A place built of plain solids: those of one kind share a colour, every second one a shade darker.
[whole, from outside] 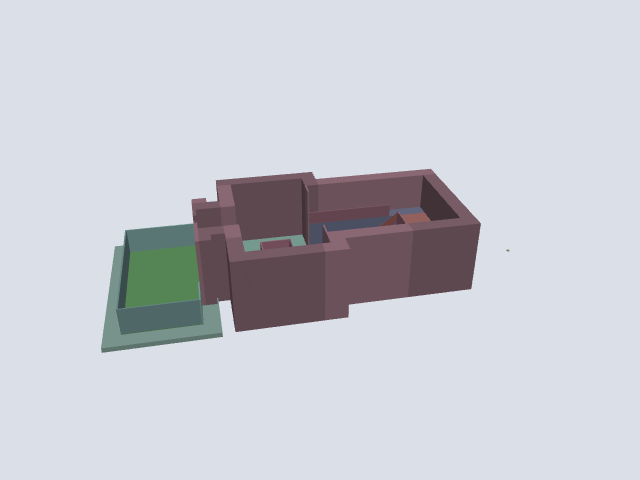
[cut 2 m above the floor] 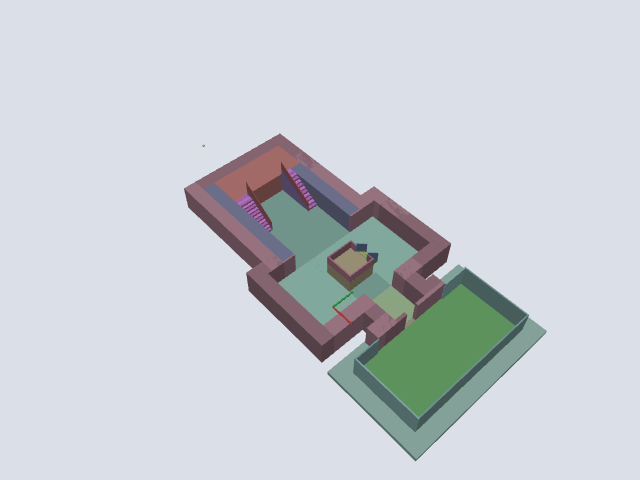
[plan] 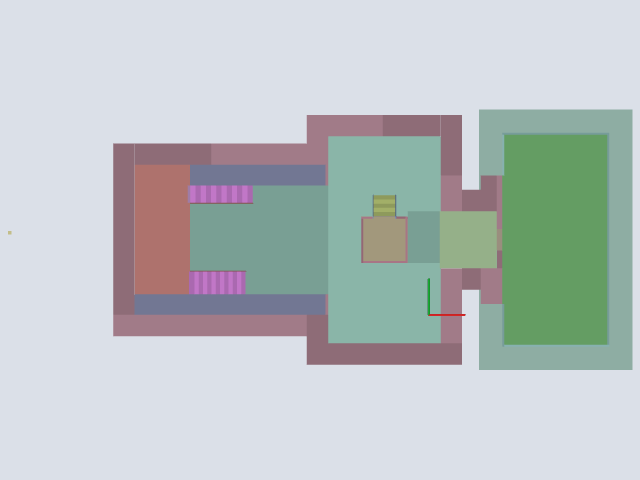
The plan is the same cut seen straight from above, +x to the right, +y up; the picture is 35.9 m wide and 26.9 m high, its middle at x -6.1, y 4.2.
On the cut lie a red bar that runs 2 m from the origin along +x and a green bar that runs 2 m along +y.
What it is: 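A prison's centre; a hall with a raised officers' post, wings that open off it with rows of cell doors and railed galleries a storey up, and a lobby by the way in; The way in stands open; a doorway in a steel frame, its barred gate folded back flat on the wall, gives on to a walled yard; All stairs are of steel chequer plate; The changes of level; a storey stair in a wing's head, from the ground floor to its gallery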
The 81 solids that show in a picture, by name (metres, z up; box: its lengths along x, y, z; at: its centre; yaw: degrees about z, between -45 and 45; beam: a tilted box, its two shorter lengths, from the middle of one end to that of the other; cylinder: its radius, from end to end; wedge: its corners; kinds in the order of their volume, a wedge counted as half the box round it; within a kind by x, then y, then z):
{
 "wall_brick_1": {"box": [1.2, 9.6, 6.15], "at": [-17.09, 4.81, 2.67]},
 "wall_brick_2": {"box": [4.3, 1.2, 6.15], "at": [-14.34, 9.01, 2.67]},
 "wall_brick_3": {"box": [12.05, 1.2, 6.15], "at": [-11.66, -0.59, 2.67]},
 "wall_brick_4": {"box": [8.8, 1.2, 6.15], "at": [-10.19, 9.01, 2.67]},
 "wall_brick_5": {"box": [1.05, 2.8, 6.15], "at": [-6.31, 9.81, 2.67]},
 "wall_brick_6": {"box": [1.2, 1.6, 6.15], "at": [-6.24, -0.79, 2.67]},
 "wall_brick_7": {"box": [0.15, 1.15, 6.15], "at": [-5.71, 0.59, 2.67]},
 "wall_brick_8": {"box": [0.15, 3.95, 6.15], "at": [-5.71, 9.24, 2.67]},
 "wall_brick_9": {"box": [3.05, 1.2, 6.15], "at": [-4.11, 10.61, 2.67]},
 "wall_brick_10": {"box": [8.7, 1.2, 6.15], "at": [-2.49, -2.19, 2.67]},
 "wall_brick_11": {"box": [5.0, 1.2, 6.15], "at": [-2.49, 10.61, 2.67]},
 "wall_brick_12": {"box": [3.05, 1.2, 6.15], "at": [-0.86, 10.61, 2.67]},
 "wall_brick_13": {"box": [1.2, 4.2, 6.15], "at": [1.26, 0.51, 2.67]},
 "wall_brick_14": {"box": [1.2, 2.0, 6.15], "at": [1.26, 6.81, 2.67]},
 "wall_brick_15": {"box": [1.2, 3.4, 6.15], "at": [1.26, 9.51, 2.67]},
 "wall_brick_16": {"box": [3.15, 1.2, 6.15], "at": [2.24, 6.41, 2.67]},
 "wall_brick_17": {"box": [2.25, 1.2, 6.15], "at": [2.99, 2.01, 2.67]},
 "wall_brick_18": {"box": [0.9, 2.0, 6.15], "at": [3.36, 6.81, 2.67]},
 "wall_brick_19": {"box": [1.2, 2.0, 6.15], "at": [3.51, 1.61, 2.67]},
 "wall_brick_20": {"box": [0.3, 1.0, 6.15], "at": [3.96, 3.11, 2.67]},
 "wall_brick_21": {"box": [0.3, 3.0, 6.15], "at": [3.96, 6.31, 2.67]},
 "floor_landing_metal_1": {"box": [3.1, 7.25, 2.95], "at": [-14.94, 4.79, 1.07]},
 "floor_gallery_metal_1": {"box": [10.7, 1.15, 2.95], "at": [-11.14, 0.59, 1.07]},
 "floor_gallery_metal_2": {"box": [7.6, 1.15, 2.95], "at": [-9.59, 7.84, 1.07]},
 "yard_concrete_1": {"box": [8.6, 14.6, 0.4], "at": [7.11, 4.21, -0.25]},
 "floor_concrete_1": {"box": [7.75, 6.1, 0.4], "at": [-9.51, 4.21, -0.2]},
 "floor_concrete_2": {"box": [1.85, 7.1, 0.4], "at": [-4.71, 6.46, -0.2]},
 "floor_concrete_3": {"box": [6.25, 0.3, 0.4], "at": [-2.51, 2.76, -0.2]},
 "floor_concrete_4": {"box": [6.3, 4.2, 0.4], "at": [-2.49, 0.51, -0.2]},
 "floor_concrete_5": {"box": [2.6, 4.5, 0.4], "at": [-2.49, 7.76, -0.2]},
 "floor_concrete_6": {"box": [1.8, 2.9, 0.4], "at": [-0.29, 4.36, -0.2]},
 "floor_concrete_7": {"box": [1.85, 4.2, 0.4], "at": [-0.26, 7.91, -0.2]},
 "yard_yard_concrete_1": {"box": [6.0, 12.0, 0.4], "at": [7.11, 4.21, -0.2]},
 "step_1": {"box": [0.32, 1.27, 2.42], "at": [-13.29, 1.8, 1.16]},
 "step_2": {"box": [0.37, 0.97, 2.41], "at": [-13.26, 6.77, 1.15]},
 "step_3": {"box": [0.32, 1.27, 2.24], "at": [-13.05, 1.8, 1.07]},
 "step_4": {"box": [0.37, 0.98, 2.21], "at": [-12.97, 6.77, 1.06]},
 "step_5": {"box": [0.32, 1.27, 2.05], "at": [-12.81, 1.8, 0.98]},
 "step_6": {"box": [0.37, 0.98, 2.02], "at": [-12.68, 6.77, 0.96]},
 "step_7": {"box": [0.32, 1.27, 1.87], "at": [-12.57, 1.8, 0.89]},
 "step_8": {"box": [0.37, 0.98, 1.82], "at": [-12.39, 6.77, 0.86]},
 "step_9": {"box": [0.32, 1.27, 1.69], "at": [-12.34, 1.8, 0.79]},
 "step_10": {"box": [0.32, 1.27, 1.51], "at": [-12.1, 1.8, 0.7]},
 "step_11": {"box": [0.37, 0.98, 1.62], "at": [-12.1, 6.77, 0.76]},
 "step_12": {"box": [0.32, 1.27, 1.32], "at": [-11.86, 1.8, 0.61]},
 "step_13": {"box": [0.37, 0.98, 1.43], "at": [-11.81, 6.77, 0.66]},
 "step_14": {"box": [0.32, 1.27, 1.14], "at": [-11.62, 1.8, 0.52]},
 "step_15": {"box": [0.37, 0.98, 1.23], "at": [-11.51, 6.77, 0.56]},
 "step_16": {"box": [0.32, 1.27, 0.96], "at": [-11.38, 1.8, 0.43]},
 "step_17": {"box": [0.37, 0.98, 1.03], "at": [-11.22, 6.77, 0.47]},
 "step_18": {"box": [0.32, 1.27, 0.78], "at": [-11.15, 1.8, 0.34]},
 "step_19": {"box": [0.37, 0.98, 0.84], "at": [-10.93, 6.77, 0.37]},
 "step_20": {"box": [0.32, 1.27, 0.6], "at": [-10.91, 1.8, 0.25]},
 "step_21": {"box": [0.32, 1.27, 0.41], "at": [-10.67, 1.8, 0.16]},
 "step_22": {"box": [0.37, 0.98, 0.64], "at": [-10.64, 6.77, 0.27]},
 "step_23": {"box": [0.32, 1.27, 0.23], "at": [-10.43, 1.8, 0.07]},
 "step_24": {"box": [0.37, 0.98, 0.44], "at": [-10.35, 6.77, 0.17]},
 "step_25": {"box": [0.37, 0.98, 0.25], "at": [-10.06, 6.77, 0.07]},
 "floor_post_metal_1": {"box": [2.6, 2.6, 1.6], "at": [-2.49, 4.21, 0.4]},
 "fence_metal_1": {"box": [0.12, 2.4, 2.6], "at": [4.17, -0.59, 0.9]},
 "fence_metal_2": {"box": [0.12, 2.4, 2.6], "at": [4.17, 9.01, 0.9]},
 "fence_metal_3": {"box": [6.0, 0.12, 2.6], "at": [7.11, -1.73, 0.9]},
 "fence_metal_4": {"box": [6.0, 0.12, 2.6], "at": [7.11, 10.15, 0.9]},
 "fence_metal_5": {"box": [0.12, 12.0, 2.6], "at": [10.05, 4.21, 0.9]},
 "floor_lobby_lino_1": {"box": [3.2, 3.2, 0.4], "at": [2.21, 4.21, -0.2]},
 "rail_metal_1": {"box": [0.12, 3.75, 1.12], "at": [-13.45, 4.36, 3.09]},
 "rail_metal_2": {"box": [7.34, 0.12, 1.12], "at": [-9.46, 1.1, 3.09]},
 "rail_metal_3": {"box": [0.12, 2.6, 1.12], "at": [-3.73, 4.21, 1.74]},
 "rail_metal_4": {"box": [2.6, 0.12, 1.12], "at": [-2.49, 2.97, 1.74]},
 "rail_metal_5": {"box": [0.12, 2.6, 1.12], "at": [-1.25, 4.21, 1.74]},
 "step_post_1": {"box": [1.22, 0.32, 1.05], "at": [-2.49, 5.61, 0.47]},
 "step_post_2": {"box": [1.23, 0.32, 0.85], "at": [-2.49, 5.84, 0.37]},
 "step_post_3": {"box": [1.23, 0.32, 0.65], "at": [-2.49, 6.08, 0.27]},
 "step_post_4": {"box": [1.23, 0.32, 0.45], "at": [-2.49, 6.31, 0.17]},
 "step_post_5": {"box": [1.23, 0.32, 0.25], "at": [-2.49, 6.55, 0.07]},
 "rail_1": {"wedge": [[-13.39, 2.43, 2.64], [-13.39, 2.43, 3.52], [-13.39, 2.48, 2.64], [-13.39, 2.48, 3.52], [-10.24, 2.43, 0.23], [-10.24, 2.43, 1.11], [-10.24, 2.48, 0.23], [-10.24, 2.48, 1.11]]},
 "rail_2": {"wedge": [[-13.39, 6.24, 2.61], [-13.39, 6.24, 3.44], [-13.39, 6.29, 2.61], [-13.39, 6.29, 3.44], [-9.84, 6.24, 0.22], [-9.84, 6.24, 1.06], [-9.84, 6.29, 0.22], [-9.84, 6.29, 1.06]]},
 "wall_1": {"wedge": [[-13.39, 6.24, -0.05], [-13.39, 6.24, 2.61], [-13.39, 6.29, -0.05], [-13.39, 6.29, 2.61], [-9.84, 6.24, -0.05], [-9.84, 6.24, 0.23], [-9.84, 6.29, -0.05], [-9.84, 6.29, 0.23]]},
 "floor_sill_concrete_1": {"box": [0.3, 1.2, 0.4], "at": [3.96, 4.21, -0.2]},
 "rail_post_1": {"wedge": [[-3.15, 5.51, 1.29], [-3.15, 5.51, 2.13], [-3.15, 6.73, 0.25], [-3.15, 6.73, 1.08], [-3.1, 5.51, 1.29], [-3.1, 5.51, 2.13], [-3.1, 6.73, 0.25], [-3.1, 6.73, 1.08]]},
 "rail_post_2": {"wedge": [[-1.88, 5.51, 1.29], [-1.88, 5.51, 2.13], [-1.88, 6.73, 0.25], [-1.88, 6.73, 1.08], [-1.83, 5.51, 1.29], [-1.83, 5.51, 2.13], [-1.83, 6.73, 0.25], [-1.83, 6.73, 1.08]]}
}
